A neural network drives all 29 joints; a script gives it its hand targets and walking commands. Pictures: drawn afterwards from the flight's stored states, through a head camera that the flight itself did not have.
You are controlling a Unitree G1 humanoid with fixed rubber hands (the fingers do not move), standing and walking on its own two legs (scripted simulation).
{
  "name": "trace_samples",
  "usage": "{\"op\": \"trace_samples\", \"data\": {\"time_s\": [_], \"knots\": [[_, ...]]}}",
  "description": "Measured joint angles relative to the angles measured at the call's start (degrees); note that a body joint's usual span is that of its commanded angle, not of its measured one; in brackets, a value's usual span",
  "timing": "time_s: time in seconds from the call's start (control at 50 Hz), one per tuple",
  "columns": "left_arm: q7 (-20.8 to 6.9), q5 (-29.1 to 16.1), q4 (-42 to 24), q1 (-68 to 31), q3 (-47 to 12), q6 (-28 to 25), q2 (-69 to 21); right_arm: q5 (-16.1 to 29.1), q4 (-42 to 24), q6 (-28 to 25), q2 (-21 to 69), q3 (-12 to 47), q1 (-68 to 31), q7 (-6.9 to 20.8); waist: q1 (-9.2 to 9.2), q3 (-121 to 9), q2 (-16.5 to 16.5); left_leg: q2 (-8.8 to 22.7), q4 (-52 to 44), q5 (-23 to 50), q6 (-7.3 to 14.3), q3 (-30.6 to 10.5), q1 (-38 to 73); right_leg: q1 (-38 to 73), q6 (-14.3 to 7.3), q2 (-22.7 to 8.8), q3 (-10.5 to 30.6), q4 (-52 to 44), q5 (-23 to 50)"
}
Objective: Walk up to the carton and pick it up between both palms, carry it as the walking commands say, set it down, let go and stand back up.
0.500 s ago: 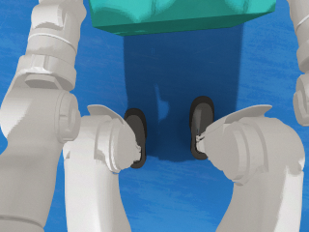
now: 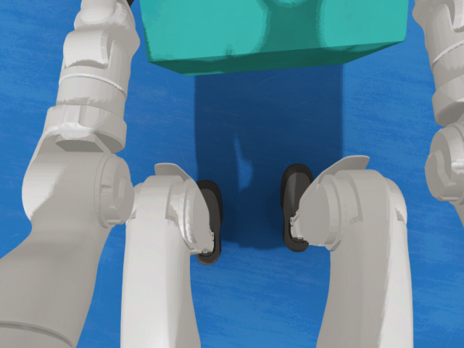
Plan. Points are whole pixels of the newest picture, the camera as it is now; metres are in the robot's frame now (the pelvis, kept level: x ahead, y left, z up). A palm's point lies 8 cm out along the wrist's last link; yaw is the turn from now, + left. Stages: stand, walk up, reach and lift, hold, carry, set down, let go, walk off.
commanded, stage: reach and lift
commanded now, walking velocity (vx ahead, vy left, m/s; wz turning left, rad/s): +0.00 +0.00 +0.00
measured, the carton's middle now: out of the picture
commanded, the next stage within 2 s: none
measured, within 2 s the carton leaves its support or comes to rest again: neither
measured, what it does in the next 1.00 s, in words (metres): rises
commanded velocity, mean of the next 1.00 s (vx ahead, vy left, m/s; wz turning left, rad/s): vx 0.00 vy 0.00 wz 0.00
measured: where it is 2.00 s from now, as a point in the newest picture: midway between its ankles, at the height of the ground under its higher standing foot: (251, 229)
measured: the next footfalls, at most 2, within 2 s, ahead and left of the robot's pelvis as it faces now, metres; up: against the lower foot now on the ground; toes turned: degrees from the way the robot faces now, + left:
none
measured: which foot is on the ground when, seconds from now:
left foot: down 0.00-1.00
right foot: down 0.00-1.00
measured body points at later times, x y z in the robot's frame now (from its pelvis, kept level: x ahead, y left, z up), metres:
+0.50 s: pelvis +0.00 +0.00 +0.04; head +0.33 -0.04 +0.34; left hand +0.56 +0.14 -0.06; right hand +0.56 -0.24 -0.07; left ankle +0.11 +0.11 -0.34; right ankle +0.13 -0.11 -0.34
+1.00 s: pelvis +0.00 +0.00 +0.09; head +0.31 -0.03 +0.42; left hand +0.54 +0.15 +0.01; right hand +0.54 -0.23 +0.00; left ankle +0.11 +0.11 -0.34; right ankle +0.13 -0.11 -0.34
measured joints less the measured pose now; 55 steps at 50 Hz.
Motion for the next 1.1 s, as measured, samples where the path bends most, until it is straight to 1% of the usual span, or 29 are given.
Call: {"op": "trace_samples", "data": {"time_s": [0.12,0.26,0.48,0.76,1.1], "knots": [[-0.9,3.6,-2.0,1.7,3.8,1.6,-1.6,-4.1,-2.0,1.7,1.3,-3.6,1.7,0.6,0.04,-2.9,0.1,-0.2,-1.6,0.3,-0.2,0.0,-0.4,-0.5,0.0,0.1,0.2,-1.3,0.0],[-1.2,5.0,-8.2,5.3,6.0,4.0,-3.1,-6.3,-8.0,4.2,2.5,-5.8,5.0,0.7,0.16,-6.0,0.2,-0.3,-3.3,0.5,-0.5,-0.3,-0.8,-0.8,-0.1,0.3,0.1,-3.0,0.2],[-2.9,10.3,-12.6,9.3,11.4,6.8,-6.3,-12.0,-11.8,7.1,5.8,-11.2,8.8,1.8,0.22,-13.1,0.1,-0.5,-8.5,1.8,-0.9,-0.7,-1.0,-0.8,0.0,0.7,0.0,-8.0,1.3],[-4.8,14.1,-17.3,12.9,15.5,9.3,-9.1,-16.8,-16.7,9.9,9.5,-16.3,12.8,3.1,0.72,-19.8,-0.2,-0.4,-15.8,4.3,-0.9,-1.1,-0.2,0.3,0.3,1.4,0.1,-15.6,3.7],[-5.9,16.8,-20.9,18.3,17.2,10.3,-12.3,-20.2,-20.5,11.4,12.9,-20.1,18.9,4.5,1.08,-25.5,-0.7,-0.3,-23.6,5.5,-0.7,-1.4,4.8,5.6,1.0,2.1,0.3,-23.6,4.8]]}}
